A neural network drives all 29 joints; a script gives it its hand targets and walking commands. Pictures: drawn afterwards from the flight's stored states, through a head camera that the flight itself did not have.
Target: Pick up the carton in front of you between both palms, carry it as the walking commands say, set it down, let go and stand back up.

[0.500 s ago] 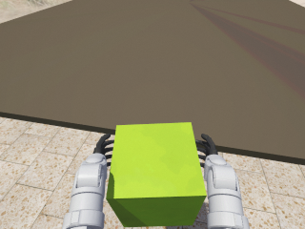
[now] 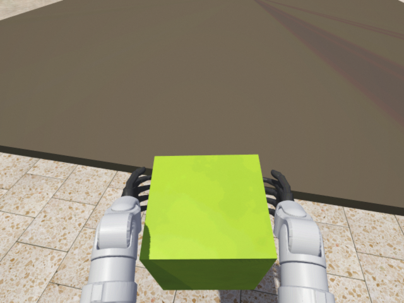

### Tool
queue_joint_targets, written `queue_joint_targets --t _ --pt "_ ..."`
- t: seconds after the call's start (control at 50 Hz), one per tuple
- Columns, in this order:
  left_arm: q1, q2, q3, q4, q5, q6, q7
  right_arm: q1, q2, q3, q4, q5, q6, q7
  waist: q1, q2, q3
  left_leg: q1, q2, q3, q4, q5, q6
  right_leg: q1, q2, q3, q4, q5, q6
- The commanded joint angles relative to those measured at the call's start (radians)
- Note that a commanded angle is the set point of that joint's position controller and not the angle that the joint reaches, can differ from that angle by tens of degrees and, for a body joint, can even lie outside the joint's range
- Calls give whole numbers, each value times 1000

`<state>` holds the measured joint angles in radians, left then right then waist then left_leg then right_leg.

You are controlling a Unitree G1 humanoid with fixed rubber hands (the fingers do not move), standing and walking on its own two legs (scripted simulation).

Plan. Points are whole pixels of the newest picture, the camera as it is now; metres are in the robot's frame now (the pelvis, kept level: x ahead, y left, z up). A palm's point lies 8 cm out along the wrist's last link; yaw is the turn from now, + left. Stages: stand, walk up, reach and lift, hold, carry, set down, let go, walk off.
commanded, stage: carry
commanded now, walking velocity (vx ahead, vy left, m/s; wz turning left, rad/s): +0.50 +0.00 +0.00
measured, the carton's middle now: (207, 227) +0.29 -0.01 +0.00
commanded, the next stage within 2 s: none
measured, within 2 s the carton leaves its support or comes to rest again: neither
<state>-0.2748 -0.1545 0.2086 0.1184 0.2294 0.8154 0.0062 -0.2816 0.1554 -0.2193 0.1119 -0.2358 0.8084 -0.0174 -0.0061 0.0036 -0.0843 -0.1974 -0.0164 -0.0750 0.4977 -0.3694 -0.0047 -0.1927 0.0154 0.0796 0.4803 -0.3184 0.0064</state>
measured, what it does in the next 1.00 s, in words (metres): walks ahead: right foot, then left foot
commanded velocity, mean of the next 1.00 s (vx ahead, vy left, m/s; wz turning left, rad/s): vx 0.50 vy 0.00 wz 0.00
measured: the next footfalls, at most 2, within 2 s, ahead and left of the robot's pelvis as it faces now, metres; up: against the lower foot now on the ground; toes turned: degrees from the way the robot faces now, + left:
right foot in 0.28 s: +0.14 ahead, -0.10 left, +0.00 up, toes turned -7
left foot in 0.52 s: +0.31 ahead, +0.13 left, +0.00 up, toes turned +7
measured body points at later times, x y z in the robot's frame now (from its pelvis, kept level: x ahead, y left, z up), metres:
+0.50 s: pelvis +0.22 +0.02 +0.00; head +0.21 +0.03 +0.45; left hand +0.49 +0.18 +0.08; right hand +0.51 -0.12 +0.09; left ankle +0.24 +0.12 -0.73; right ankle +0.10 -0.09 -0.74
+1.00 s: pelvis +0.56 +0.01 -0.03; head +0.57 +0.00 +0.42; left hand +0.87 +0.17 +0.10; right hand +0.89 -0.14 +0.11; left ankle +0.37 +0.12 -0.64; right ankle +0.65 -0.04 -0.74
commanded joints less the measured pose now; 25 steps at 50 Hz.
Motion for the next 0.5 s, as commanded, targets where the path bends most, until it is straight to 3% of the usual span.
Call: queue_joint_targets --t 0.0,0.02,0.04,0.06,0.08,0.1,0.12,0.14,0.16,0.18,0.2,0.22,0.24,0.26,0.28,0.3,0.32,0.34,0.36,0.38,0.4,0.42,0.44,0.46,0.48 --pt "-486 -835 -677 -143 -326 79 -187 -463 853 690 -107 321 92 201 7 -141 -191 -122 4 83 41 -75 13 60 -191 197 -182 -288 -94" --pt "-506 -843 -691 -168 -348 107 -178 -521 852 728 -147 370 118 198 4 -145 -168 -127 2 101 -27 -93 18 40 -208 200 -170 -320 -104" --pt "-495 -824 -711 -188 -352 144 -170 -558 850 741 -199 396 141 194 4 -107 -159 -70 19 83 -65 -119 30 -51 -183 163 -137 -346 -85" --pt "-526 -820 -742 -239 -381 176 -162 -540 836 744 -220 403 178 186 -3 -4 -135 -31 112 -58 -159 -216 72 -149 -137 76 -7 -315 -69" --pt "-549 -840 -783 -275 -410 210 -155 -541 829 768 -249 437 201 179 -16 237 -152 155 243 -286 -260 -288 118 -358 -34 -78 234 -208 -26" --pt "-577 -830 -817 -357 -466 226 -151 -510 828 782 -272 455 228 173 -22 303 -106 255 342 -418 -295 -160 177 -528 -14 -165 300 -182 7" --pt "-579 -798 -819 -375 -473 254 -151 -479 803 780 -295 460 260 164 -34 233 -62 302 346 -400 -291 -15 199 -563 -56 -153 281 -175 12" --pt "-522 -780 -796 -372 -476 287 -153 -445 810 770 -306 449 287 159 -21 152 -44 274 341 -357 -229 188 207 -541 -37 -188 195 -207 -8" --pt "-438 -787 -772 -299 -479 310 -153 -404 796 768 -295 447 319 153 -19 119 -70 285 287 -245 -181 416 182 -484 -17 -225 82 -155 -9" --pt "-379 -815 -779 -310 -492 330 -154 -409 785 793 -388 463 330 151 -4 110 -137 229 303 -189 -132 402 159 -337 -23 -207 -18 -54 -19" --pt "-350 -867 -779 -353 -527 332 -158 -416 813 834 -471 489 343 153 6 95 -252 131 236 -62 -74 316 114 -93 -14 -230 -118 26 -10" --pt "-340 -877 -784 -319 -519 347 -159 -421 807 818 -441 502 362 149 16 14 -280 -92 156 54 30 300 59 211 -49 -160 -78 61 -33" --pt "-363 -868 -792 -389 -534 349 -154 -388 829 812 -461 502 374 161 27 -128 -308 -281 81 178 212 173 -2 359 -206 57 -153 -82 -105" --pt "-352 -851 -781 -430 -500 353 -146 -398 844 810 -451 542 388 176 47 -256 -285 -497 22 213 324 -85 -7 482 -382 331 -239 -26 -180" --pt "-364 -876 -780 -409 -492 362 -139 -489 844 831 -559 564 384 187 41 -241 -195 -586 47 137 388 -201 10 435 -434 380 -257 84 -240" --pt "-369 -868 -769 -466 -463 362 -129 -496 848 829 -530 571 397 192 50 -143 -158 -569 59 125 383 -224 14 361 -450 400 -260 223 -264" --pt "-366 -865 -792 -527 -462 378 -128 -409 868 817 -521 555 397 198 30 -89 -182 -546 72 111 313 -213 20 374 -420 335 -238 269 -253" --pt "-313 -889 -806 -479 -459 384 -126 -375 841 815 -493 563 411 194 29 -83 -204 -522 82 114 227 -166 18 391 -406 258 -224 288 -218" --pt "-380 -894 -825 -527 -516 394 -126 -322 835 781 -470 544 411 196 33 -89 -231 -517 52 166 165 -120 17 448 -374 175 -215 291 -192" --pt "-353 -871 -827 -505 -502 399 -136 -336 821 800 -487 520 414 187 34 -106 -217 -448 29 227 97 -83 12 396 -338 106 -198 312 -161" --pt "-384 -847 -833 -548 -527 404 -142 -294 822 758 -451 515 416 184 23 -131 -226 -333 23 226 51 36 30 302 -322 37 -186 319 -131" --pt "-382 -852 -825 -536 -539 419 -151 -275 809 777 -459 500 417 180 28 -152 -222 -214 2 265 -38 83 28 210 -264 -37 -165 249 -106" --pt "-419 -848 -837 -589 -572 413 -155 -323 844 789 -479 521 418 177 14 -108 -265 -20 -1 273 -80 175 44 116 -237 -120 -109 209 -62" --pt "-428 -845 -852 -563 -577 419 -161 -311 834 772 -451 498 423 164 5 -151 -269 148 23 265 -110 191 56 -4 -206 -192 -3 243 -34" --pt "-383 -806 -828 -557 -554 425 -166 -312 829 781 -486 507 423 161 -22 -60 -309 356 104 141 -113 110 103 -191 -156 -255 158 181 -3"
